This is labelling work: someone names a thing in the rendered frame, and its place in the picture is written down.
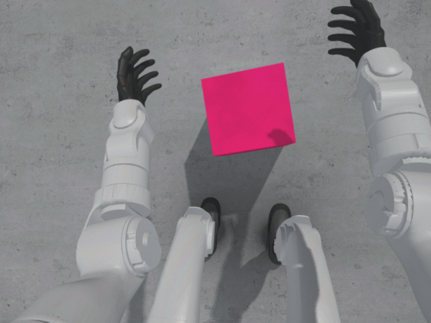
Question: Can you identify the robot right hand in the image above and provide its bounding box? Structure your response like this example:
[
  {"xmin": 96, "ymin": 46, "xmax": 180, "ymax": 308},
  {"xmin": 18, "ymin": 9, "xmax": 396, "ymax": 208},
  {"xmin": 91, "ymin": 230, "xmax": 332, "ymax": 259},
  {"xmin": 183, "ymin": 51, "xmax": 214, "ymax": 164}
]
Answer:
[{"xmin": 327, "ymin": 0, "xmax": 387, "ymax": 68}]

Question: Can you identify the right robot shin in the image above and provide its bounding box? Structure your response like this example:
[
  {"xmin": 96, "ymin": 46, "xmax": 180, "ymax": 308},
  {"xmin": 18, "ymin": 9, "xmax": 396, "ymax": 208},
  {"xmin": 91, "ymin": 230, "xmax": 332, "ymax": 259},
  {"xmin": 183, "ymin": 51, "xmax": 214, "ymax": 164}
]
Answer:
[{"xmin": 273, "ymin": 215, "xmax": 321, "ymax": 256}]

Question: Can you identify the right robot upper arm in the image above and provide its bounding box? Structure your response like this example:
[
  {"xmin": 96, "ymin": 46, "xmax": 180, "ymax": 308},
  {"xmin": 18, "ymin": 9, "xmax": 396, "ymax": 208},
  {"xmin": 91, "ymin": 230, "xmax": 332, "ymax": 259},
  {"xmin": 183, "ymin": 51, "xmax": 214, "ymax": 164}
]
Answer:
[{"xmin": 364, "ymin": 170, "xmax": 431, "ymax": 323}]

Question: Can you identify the left robot upper arm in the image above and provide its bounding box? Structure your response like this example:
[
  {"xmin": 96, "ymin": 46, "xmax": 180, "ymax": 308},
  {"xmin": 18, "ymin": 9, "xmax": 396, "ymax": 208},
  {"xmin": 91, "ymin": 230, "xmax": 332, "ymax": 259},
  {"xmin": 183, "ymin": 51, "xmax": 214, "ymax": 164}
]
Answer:
[{"xmin": 11, "ymin": 215, "xmax": 162, "ymax": 323}]

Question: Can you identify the carton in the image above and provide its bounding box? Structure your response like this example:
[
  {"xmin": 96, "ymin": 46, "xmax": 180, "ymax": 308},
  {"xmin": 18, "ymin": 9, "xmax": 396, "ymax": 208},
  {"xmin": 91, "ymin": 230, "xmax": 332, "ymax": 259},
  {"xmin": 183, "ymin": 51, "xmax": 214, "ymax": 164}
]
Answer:
[{"xmin": 201, "ymin": 63, "xmax": 296, "ymax": 156}]

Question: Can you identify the robot left hand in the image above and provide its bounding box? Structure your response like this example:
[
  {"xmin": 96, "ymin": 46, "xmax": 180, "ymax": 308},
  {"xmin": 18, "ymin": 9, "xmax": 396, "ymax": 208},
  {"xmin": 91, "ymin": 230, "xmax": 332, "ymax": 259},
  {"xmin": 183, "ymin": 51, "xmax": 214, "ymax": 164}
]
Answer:
[{"xmin": 117, "ymin": 46, "xmax": 162, "ymax": 107}]

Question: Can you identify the left robot thigh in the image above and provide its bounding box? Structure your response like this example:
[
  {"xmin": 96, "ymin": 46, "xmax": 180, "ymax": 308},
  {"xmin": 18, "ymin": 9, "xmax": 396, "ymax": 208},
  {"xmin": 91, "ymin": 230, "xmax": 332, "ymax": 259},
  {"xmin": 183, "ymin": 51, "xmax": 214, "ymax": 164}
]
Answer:
[{"xmin": 146, "ymin": 214, "xmax": 215, "ymax": 323}]

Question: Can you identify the right robot forearm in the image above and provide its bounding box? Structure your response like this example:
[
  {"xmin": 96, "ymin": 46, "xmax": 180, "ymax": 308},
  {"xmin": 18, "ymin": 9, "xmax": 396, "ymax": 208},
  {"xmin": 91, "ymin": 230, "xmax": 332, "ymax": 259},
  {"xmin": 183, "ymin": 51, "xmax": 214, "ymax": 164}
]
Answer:
[{"xmin": 356, "ymin": 47, "xmax": 431, "ymax": 178}]

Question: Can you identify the left robot forearm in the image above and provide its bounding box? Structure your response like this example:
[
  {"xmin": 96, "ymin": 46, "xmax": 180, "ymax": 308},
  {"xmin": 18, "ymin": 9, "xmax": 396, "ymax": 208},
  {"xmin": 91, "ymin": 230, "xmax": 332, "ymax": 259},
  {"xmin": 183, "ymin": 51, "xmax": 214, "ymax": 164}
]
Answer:
[{"xmin": 76, "ymin": 99, "xmax": 155, "ymax": 268}]

